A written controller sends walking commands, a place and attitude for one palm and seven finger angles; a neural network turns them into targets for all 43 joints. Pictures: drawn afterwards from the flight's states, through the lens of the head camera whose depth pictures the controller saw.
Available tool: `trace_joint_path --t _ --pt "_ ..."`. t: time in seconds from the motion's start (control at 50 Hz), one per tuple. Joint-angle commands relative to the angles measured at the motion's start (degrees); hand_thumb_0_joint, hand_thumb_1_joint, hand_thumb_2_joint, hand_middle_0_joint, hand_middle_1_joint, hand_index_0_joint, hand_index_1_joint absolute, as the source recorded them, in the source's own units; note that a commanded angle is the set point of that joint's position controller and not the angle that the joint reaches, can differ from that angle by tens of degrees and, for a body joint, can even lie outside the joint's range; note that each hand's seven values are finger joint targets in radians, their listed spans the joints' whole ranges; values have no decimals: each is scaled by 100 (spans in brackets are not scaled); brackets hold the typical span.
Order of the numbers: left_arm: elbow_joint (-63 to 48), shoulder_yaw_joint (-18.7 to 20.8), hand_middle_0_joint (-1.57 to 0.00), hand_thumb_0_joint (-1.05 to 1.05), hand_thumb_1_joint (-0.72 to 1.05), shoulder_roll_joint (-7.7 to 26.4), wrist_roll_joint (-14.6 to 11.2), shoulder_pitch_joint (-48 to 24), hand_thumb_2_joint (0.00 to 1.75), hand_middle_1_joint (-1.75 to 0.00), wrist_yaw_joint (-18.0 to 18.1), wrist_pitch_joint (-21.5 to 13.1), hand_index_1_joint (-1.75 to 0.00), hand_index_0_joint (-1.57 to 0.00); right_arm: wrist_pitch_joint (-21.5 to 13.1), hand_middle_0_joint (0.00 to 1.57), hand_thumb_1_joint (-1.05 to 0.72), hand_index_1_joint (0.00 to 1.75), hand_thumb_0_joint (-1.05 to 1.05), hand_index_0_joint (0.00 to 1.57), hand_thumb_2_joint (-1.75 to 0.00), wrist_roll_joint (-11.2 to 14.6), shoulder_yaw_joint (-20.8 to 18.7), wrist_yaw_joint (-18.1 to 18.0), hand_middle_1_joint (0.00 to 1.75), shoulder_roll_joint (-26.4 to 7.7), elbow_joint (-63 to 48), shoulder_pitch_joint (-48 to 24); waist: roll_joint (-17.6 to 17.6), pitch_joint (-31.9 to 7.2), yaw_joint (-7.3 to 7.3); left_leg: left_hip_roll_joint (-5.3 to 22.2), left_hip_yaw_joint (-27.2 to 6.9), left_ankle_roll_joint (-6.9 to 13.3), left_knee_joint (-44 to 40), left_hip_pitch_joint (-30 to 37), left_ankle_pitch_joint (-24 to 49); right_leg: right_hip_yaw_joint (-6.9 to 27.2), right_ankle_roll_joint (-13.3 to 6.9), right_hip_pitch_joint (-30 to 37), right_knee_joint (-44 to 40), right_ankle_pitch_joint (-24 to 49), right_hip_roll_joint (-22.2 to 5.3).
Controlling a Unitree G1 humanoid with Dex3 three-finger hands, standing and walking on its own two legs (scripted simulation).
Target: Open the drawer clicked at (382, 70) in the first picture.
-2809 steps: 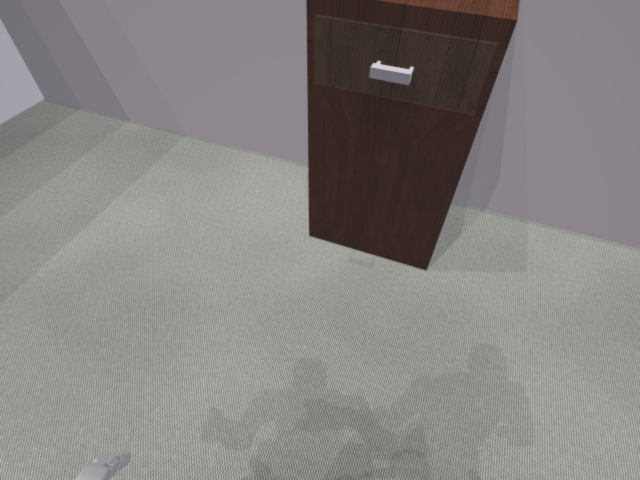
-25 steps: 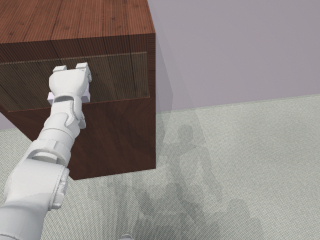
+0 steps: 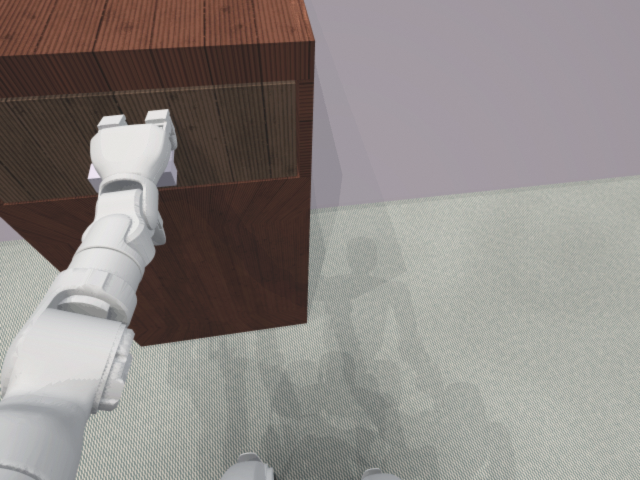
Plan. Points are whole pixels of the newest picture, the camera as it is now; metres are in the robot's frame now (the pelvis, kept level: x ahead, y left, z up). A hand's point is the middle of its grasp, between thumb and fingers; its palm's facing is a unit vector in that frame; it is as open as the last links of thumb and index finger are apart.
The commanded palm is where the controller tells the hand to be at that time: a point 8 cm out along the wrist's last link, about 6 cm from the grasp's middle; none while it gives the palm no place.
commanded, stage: lower the fingers behind the handle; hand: left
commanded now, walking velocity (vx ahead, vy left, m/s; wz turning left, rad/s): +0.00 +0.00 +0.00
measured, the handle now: (136, 163) +0.54 +0.23 +0.06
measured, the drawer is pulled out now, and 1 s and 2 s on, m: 0.00 0.00 0.00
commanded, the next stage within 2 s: lift the fingers back up to retry in 0.08 s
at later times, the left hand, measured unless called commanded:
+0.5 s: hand (144, 176) +0.50 +0.21 +0.07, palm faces +0.00 -0.05 -1.00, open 13.6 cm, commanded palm +0.48 +0.21 +0.14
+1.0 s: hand (132, 149) +0.50 +0.21 +0.12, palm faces -0.04 -0.04 -1.00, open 13.6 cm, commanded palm +0.48 +0.21 +0.18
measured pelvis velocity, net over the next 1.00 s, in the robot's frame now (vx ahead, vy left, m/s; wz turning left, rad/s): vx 0.04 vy -0.02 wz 0.02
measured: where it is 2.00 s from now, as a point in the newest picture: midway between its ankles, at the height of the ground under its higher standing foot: outside the picture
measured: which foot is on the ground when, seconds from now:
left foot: down 0.00-1.00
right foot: down 0.00-1.00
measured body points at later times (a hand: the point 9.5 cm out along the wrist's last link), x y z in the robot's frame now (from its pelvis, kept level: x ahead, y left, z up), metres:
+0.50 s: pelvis +0.02 +0.00 +0.01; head +0.09 +0.00 +0.45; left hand +0.49 +0.21 +0.13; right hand +0.04 -0.27 -0.12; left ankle +0.05 +0.11 -0.70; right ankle -0.02 -0.14 -0.70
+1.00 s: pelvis +0.04 -0.02 +0.02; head +0.08 -0.04 +0.47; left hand +0.49 +0.21 +0.18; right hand +0.12 -0.29 -0.11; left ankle +0.05 +0.11 -0.70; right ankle -0.02 -0.14 -0.70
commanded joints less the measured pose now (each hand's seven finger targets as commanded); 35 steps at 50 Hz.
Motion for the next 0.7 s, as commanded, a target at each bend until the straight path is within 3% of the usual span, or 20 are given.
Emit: trace_joint_path --t 0.0,0.04,0.1,0.14,0.16,0.2,0.22,0.26,0.3,0.42,0.48,0.52,0.54,0.6,0.66,0.68 --pt "-594 355 -30 0 -50 1279 27 -2073 30 -120 -67 41 -120 -30 -120 20 -90 30 0 20 -90 1 -278 -80 30 -943 -406 539 -204 -1699 -56 -209 96 191 -533 2107 528 -228 -219 -28 -861 790 266" --pt "-544 129 -30 0 -50 1000 27 -2000 30 -120 -95 -8 -120 -30 -139 20 -90 30 0 20 -90 9 -265 -87 30 -916 -437 517 -197 -1457 -111 -209 100 191 -554 2067 376 -243 -204 -203 -871 674 266" --pt "-624 433 -30 0 -50 1334 42 -1876 30 -120 -95 -123 -120 -30 -149 20 -90 30 0 20 -90 -6 -273 -107 30 -941 -443 519 -203 -1669 -3 -205 94 187 -546 2093 478 -223 -228 -43 -844 742 262" --pt "-529 204 -30 0 -50 1089 53 -1862 30 -120 -98 -136 -120 -30 -160 20 -90 30 0 20 -90 11 -252 -105 30 -911 -469 529 -305 -1434 -80 -211 98 190 -540 1992 345 -239 -200 -189 -857 651 261" --pt "-598 274 -30 0 -50 1179 81 -1908 30 -120 -79 -165 -120 -30 -172 20 -90 30 0 20 -90 5 -261 -104 30 -925 -443 538 -247 -1469 -66 -199 93 189 -528 2007 419 -227 -208 -201 -838 709 260" --pt "-944 496 -30 0 -50 1461 83 -2121 30 -120 -37 -207 -120 -30 -167 20 -90 30 0 20 -90 -9 -282 -104 30 -937 -466 517 -61 -1860 15 -196 84 180 -520 2224 638 -210 -234 -2 -815 846 260" --pt "-1054 446 -30 0 -50 1447 118 -2240 30 -120 -11 -206 -120 -30 -162 20 -90 30 0 20 -90 4 -287 -112 30 -926 -481 527 33 -2012 0 -192 75 169 -524 2369 704 -216 -227 -21 -788 876 265" --pt "-1287 216 -30 0 -50 1098 71 -2462 30 -120 15 -185 -120 -30 -181 20 -90 30 0 20 -90 2 -311 -87 30 -886 -464 507 186 -2020 -58 -177 42 148 -538 2645 798 -266 -232 -134 -811 899 285" --pt "-1557 426 -30 0 -50 1331 14 -2635 30 -120 41 -200 -120 -30 -188 20 -90 30 0 20 -90 -2 -327 -87 30 -905 -442 480 269 -2177 -27 -161 15 142 -551 2858 1006 -280 -253 -13 -827 1023 290" --pt "-2117 561 -30 0 -50 1457 -102 -2600 30 -120 2 -251 -120 -30 -211 20 -90 30 0 20 -90 9 -330 -114 30 -884 -465 370 304 -2512 68 -190 39 167 -587 3267 1563 -279 -239 462 -912 1507 310" --pt "-2194 581 -30 0 -50 1541 -104 -2573 30 -120 -49 -237 -120 -30 -205 20 -90 30 0 20 -90 38 -311 -141 30 -893 -449 278 238 -2239 56 -210 60 171 -663 3221 1603 -285 -230 560 -996 1626 304" --pt "-2379 685 -30 0 -50 1651 -97 -2540 30 -120 -69 -253 -120 -30 -220 20 -90 30 0 20 -90 41 -320 -142 30 -886 -457 237 359 -2344 125 -209 72 168 -689 3378 1805 -272 -244 678 -1007 1783 307" --pt "-2456 572 -30 0 -50 1538 -113 -2592 30 -120 -92 -247 -120 -30 -219 20 -90 30 0 20 -90 45 -314 -141 30 -887 -469 209 413 -2259 91 -219 93 170 -701 3435 1851 -283 -248 658 -1035 1844 309" --pt "-2687 644 -30 0 -50 1618 -195 -2569 30 -120 -185 -262 -120 -30 -222 20 -90 30 0 20 -90 52 -313 -141 30 -889 -497 150 325 -2392 130 -227 77 168 -741 3590 2127 -287 -254 941 -1070 2098 302" --pt "-2749 475 -30 0 -50 1442 -251 -2541 30 -120 -286 -194 -120 -30 -226 20 -90 30 0 20 -90 71 -301 -129 30 -874 -491 75 382 -2277 134 -257 117 173 -782 3648 2187 -277 -241 992 -1133 2237 291" --pt "-2781 560 -30 0 -50 1554 -268 -2572 30 -120 -329 -183 -120 -30 -219 20 -90 30 0 20 -90 81 -303 -132 30 -890 -478 76 240 -2263 129 -250 103 178 -806 3654 2195 -281 -240 1068 -1149 2289 289"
